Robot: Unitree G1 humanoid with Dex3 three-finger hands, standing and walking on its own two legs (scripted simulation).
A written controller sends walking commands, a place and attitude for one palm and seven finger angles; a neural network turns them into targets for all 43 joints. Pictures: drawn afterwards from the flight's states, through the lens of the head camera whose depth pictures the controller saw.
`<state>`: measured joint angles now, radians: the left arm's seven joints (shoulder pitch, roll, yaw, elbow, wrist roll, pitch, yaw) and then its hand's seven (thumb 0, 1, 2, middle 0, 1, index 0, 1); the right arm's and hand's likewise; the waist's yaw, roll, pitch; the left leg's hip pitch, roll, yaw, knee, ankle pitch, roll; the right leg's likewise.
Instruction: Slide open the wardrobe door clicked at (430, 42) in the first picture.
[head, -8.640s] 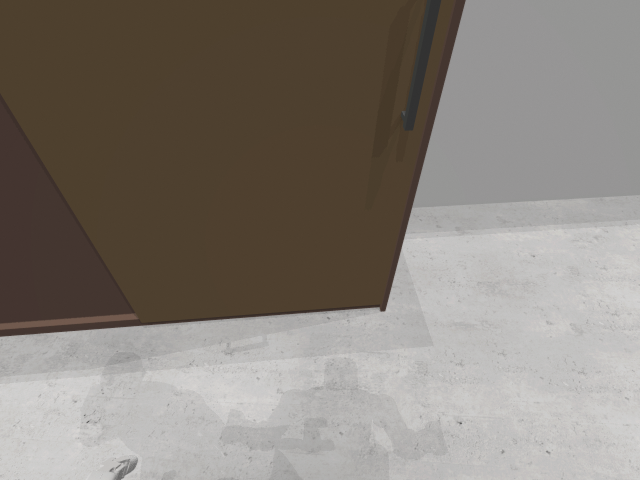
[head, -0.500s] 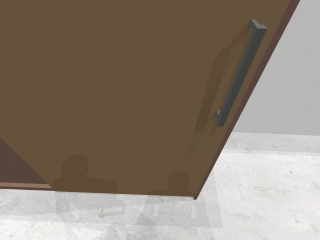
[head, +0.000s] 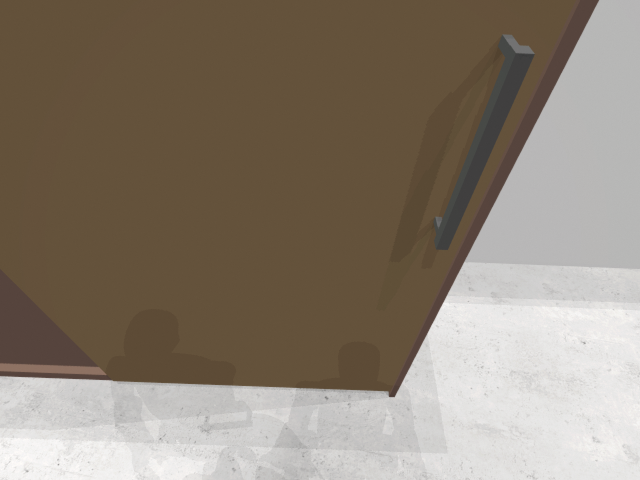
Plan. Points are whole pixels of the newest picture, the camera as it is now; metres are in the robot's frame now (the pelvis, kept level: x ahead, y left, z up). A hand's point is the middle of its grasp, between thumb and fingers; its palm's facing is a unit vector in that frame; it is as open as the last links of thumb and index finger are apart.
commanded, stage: raise the hand with hooked fingers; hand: right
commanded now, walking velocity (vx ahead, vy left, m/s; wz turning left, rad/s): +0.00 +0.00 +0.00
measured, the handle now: (468, 160) +0.46 -0.16 +0.17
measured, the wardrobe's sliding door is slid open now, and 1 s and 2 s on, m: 0.00 0.00 0.00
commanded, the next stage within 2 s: none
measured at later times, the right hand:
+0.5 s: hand out of the picture +0.13 -0.20 -0.03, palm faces +0.12 +0.99 -0.02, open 8.9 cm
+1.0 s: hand (615, 401) +0.20 -0.27 +0.10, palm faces +0.13 +0.99 -0.11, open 12.0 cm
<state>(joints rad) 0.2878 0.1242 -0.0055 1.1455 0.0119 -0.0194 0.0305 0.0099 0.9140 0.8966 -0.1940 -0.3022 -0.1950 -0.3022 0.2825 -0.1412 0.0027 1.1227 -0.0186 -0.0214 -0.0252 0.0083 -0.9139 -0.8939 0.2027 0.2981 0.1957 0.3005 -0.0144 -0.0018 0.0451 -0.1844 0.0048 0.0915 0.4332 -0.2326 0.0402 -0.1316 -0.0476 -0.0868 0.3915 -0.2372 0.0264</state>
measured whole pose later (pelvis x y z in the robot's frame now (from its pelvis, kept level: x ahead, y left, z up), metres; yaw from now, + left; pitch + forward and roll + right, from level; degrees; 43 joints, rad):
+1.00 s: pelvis -0.01 -0.04 -0.03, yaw -2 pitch +2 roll +1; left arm 0.33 0.26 -0.03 0.64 -0.06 -0.30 0.07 0.02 0.90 0.90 -0.20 -0.30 -0.20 -0.30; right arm 0.33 -0.30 -0.31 -0.17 0.32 -0.17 0.27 0.00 0.04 -0.49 0.27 0.91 0.26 0.91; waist -0.03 -0.03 -0.05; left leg -0.38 0.05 0.11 0.68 -0.33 -0.01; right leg -0.39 -0.03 -0.06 0.73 -0.38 -0.03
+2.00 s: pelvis +0.00 -0.02 -0.01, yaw -2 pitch -3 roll +0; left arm 0.23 0.28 -0.07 0.61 -0.09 -0.24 0.10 0.02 0.90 0.90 -0.20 -0.30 -0.20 -0.30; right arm -0.13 -0.48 -0.52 0.06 0.34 0.18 0.44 -0.01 0.50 -0.29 0.31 1.20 0.30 1.20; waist -0.05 -0.04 -0.03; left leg -0.16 0.02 0.11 0.48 -0.27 0.02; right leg -0.15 -0.04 -0.06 0.50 -0.30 0.00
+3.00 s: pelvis +0.00 -0.02 +0.00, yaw -2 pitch -1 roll +0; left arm 0.22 0.28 -0.07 0.64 -0.10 -0.19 0.12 0.02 0.90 0.90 -0.20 -0.30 -0.20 -0.30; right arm -0.37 -0.43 -0.36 0.28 0.26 0.21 0.36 -0.01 0.50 -0.29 0.31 1.20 0.30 1.20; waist -0.03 -0.05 -0.02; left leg -0.19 0.04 0.11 0.49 -0.27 0.01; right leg -0.18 -0.02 -0.05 0.49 -0.29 -0.01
